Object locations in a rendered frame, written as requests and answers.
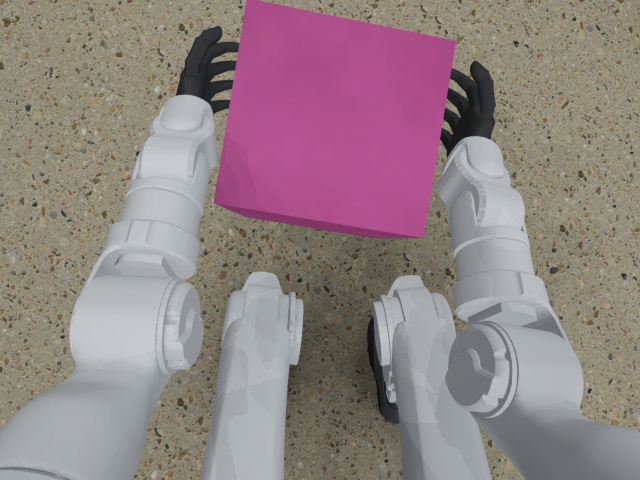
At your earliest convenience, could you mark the robot right hand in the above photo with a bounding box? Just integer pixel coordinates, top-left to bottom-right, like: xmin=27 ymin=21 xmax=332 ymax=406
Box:
xmin=440 ymin=61 xmax=496 ymax=157

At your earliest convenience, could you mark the carton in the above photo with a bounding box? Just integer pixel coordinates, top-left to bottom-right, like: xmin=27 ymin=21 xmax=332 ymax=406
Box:
xmin=214 ymin=0 xmax=456 ymax=238

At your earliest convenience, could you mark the robot left hand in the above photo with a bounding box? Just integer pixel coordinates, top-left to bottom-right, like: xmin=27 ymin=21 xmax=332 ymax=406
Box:
xmin=176 ymin=26 xmax=239 ymax=114

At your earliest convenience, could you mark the left robot forearm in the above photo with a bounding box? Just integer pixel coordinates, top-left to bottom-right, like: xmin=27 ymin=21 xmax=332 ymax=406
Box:
xmin=69 ymin=95 xmax=217 ymax=360

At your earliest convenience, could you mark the robot right upper arm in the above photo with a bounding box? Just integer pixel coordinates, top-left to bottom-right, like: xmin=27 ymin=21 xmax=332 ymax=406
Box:
xmin=445 ymin=321 xmax=640 ymax=480

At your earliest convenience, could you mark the right robot forearm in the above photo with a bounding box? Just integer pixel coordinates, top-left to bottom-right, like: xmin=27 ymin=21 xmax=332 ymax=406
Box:
xmin=437 ymin=136 xmax=582 ymax=370

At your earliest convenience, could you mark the left robot thigh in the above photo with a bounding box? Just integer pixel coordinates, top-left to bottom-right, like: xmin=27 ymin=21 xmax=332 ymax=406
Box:
xmin=199 ymin=284 xmax=303 ymax=480

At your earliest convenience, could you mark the robot right foot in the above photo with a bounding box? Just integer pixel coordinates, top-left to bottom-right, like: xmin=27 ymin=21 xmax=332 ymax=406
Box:
xmin=367 ymin=316 xmax=399 ymax=424

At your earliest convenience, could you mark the robot left upper arm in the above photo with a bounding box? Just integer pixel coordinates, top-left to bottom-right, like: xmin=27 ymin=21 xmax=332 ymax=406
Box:
xmin=0 ymin=275 xmax=204 ymax=480

